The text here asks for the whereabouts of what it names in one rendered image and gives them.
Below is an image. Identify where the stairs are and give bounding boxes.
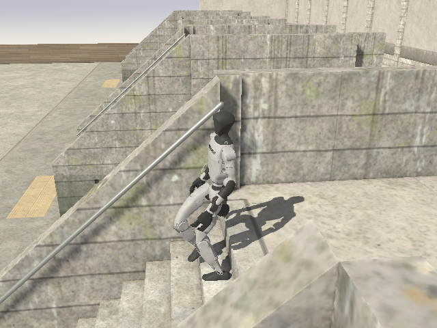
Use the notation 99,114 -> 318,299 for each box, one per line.
76,216 -> 240,328

